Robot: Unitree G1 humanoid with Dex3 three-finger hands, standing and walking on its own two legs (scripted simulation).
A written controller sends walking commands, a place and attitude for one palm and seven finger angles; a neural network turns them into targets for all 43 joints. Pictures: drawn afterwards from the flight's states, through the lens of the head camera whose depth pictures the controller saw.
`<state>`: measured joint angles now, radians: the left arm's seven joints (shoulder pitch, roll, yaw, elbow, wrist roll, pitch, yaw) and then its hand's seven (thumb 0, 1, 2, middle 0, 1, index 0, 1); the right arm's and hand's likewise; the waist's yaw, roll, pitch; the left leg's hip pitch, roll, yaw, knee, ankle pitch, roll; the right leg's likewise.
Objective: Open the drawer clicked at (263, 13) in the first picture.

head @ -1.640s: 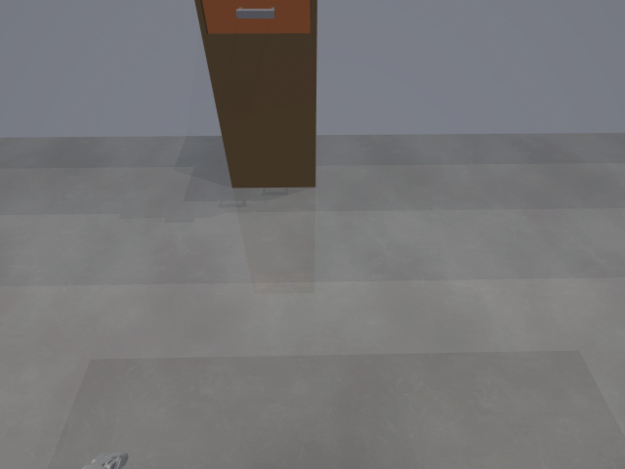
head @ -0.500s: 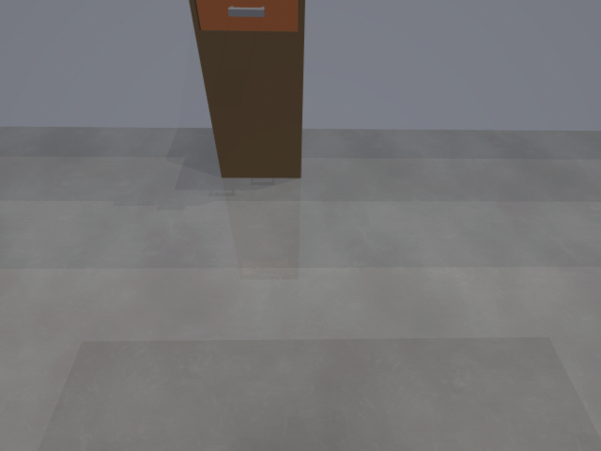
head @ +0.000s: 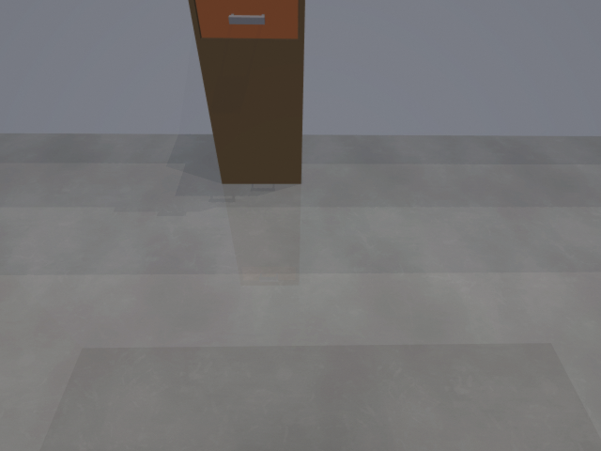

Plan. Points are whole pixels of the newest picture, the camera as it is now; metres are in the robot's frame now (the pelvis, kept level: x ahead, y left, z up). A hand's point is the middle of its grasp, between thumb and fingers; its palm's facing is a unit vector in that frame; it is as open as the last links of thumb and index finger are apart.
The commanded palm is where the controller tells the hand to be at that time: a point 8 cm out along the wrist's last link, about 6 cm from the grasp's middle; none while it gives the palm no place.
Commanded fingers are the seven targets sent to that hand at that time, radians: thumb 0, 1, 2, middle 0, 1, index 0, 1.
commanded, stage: walk to a spot facing it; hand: left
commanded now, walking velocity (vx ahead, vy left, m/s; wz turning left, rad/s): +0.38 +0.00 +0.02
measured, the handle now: (247, 18) +1.49 +0.28 +0.03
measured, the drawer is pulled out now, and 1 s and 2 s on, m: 0.00 0.00 0.00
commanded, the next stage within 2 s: turn to face it in 1.40 s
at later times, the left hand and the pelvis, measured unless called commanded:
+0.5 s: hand (189, 429) +0.19 +0.19 -0.18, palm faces -0.05 -0.98 -0.18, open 7.3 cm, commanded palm none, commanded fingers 0.00 0.90 0.90 -0.20 -0.30 -0.20 -0.30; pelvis +0.14 +0.01 -0.01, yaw -1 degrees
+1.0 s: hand (214, 359) +0.32 +0.19 -0.21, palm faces +0.13 -0.98 -0.13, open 7.3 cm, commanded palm none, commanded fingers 0.00 0.90 0.90 -0.20 -0.30 -0.20 -0.30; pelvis +0.37 +0.02 -0.02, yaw +4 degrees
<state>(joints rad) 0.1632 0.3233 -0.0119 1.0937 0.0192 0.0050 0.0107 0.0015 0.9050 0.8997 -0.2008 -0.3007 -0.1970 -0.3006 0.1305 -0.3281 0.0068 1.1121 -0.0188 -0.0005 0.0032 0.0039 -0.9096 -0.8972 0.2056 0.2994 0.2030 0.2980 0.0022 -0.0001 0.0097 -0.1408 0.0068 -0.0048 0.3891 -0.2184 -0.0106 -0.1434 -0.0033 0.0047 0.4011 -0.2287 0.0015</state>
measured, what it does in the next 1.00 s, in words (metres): walks ahead: right foot, then left foot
